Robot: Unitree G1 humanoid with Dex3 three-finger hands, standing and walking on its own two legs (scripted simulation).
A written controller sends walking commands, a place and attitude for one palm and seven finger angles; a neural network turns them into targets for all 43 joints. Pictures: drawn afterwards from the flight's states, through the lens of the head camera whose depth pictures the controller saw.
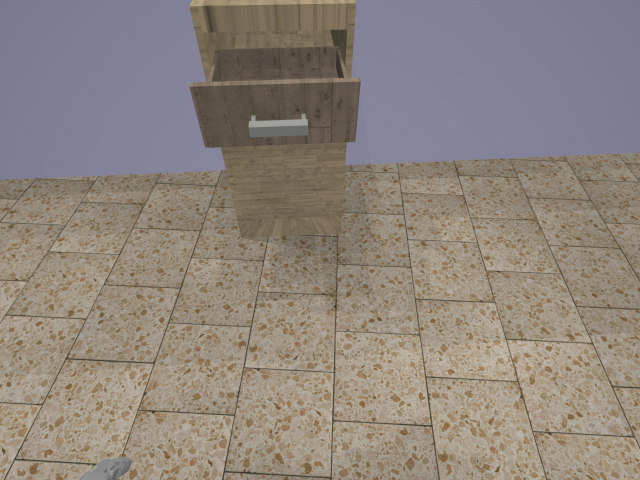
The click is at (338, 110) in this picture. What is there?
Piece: drawer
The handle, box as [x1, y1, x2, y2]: [248, 114, 307, 136]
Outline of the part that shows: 307,119 305,118 305,114 301,114 301,118 295,120 256,121 255,115 251,115 251,120 249,121 248,127 250,136 307,134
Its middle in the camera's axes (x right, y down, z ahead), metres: -0.10 -0.27 +0.90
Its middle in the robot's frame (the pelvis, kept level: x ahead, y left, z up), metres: +0.85 +0.14 -0.02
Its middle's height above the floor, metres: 0.75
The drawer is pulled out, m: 0.29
